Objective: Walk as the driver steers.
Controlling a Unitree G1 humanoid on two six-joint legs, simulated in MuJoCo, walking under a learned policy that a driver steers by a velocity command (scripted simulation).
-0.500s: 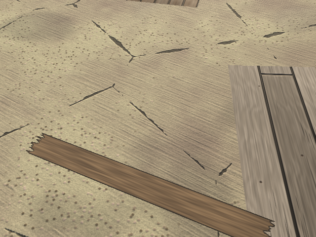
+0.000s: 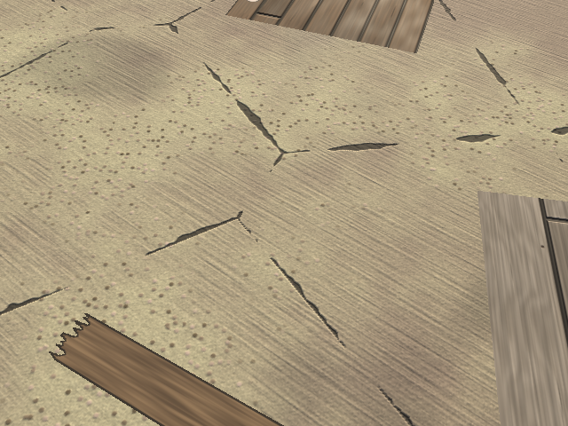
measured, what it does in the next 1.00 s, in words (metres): walks ahead, turning right: right foot, then left foot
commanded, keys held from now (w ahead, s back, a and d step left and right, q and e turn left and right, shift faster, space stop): e+shift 1.00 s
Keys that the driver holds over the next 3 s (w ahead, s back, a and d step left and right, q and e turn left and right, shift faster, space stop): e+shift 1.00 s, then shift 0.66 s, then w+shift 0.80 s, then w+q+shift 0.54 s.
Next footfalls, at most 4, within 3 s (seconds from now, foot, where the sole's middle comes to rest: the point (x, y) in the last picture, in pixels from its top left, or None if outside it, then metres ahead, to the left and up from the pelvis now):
0.22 right None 0.38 -0.06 -0.77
0.78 left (269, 418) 0.50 0.07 -0.77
1.30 right None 0.31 -0.04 -0.77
1.64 left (268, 418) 0.50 0.07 -0.77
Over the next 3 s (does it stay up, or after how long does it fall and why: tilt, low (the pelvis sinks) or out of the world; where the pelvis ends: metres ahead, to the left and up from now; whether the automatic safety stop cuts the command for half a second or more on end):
stays up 0.79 -0.73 0.00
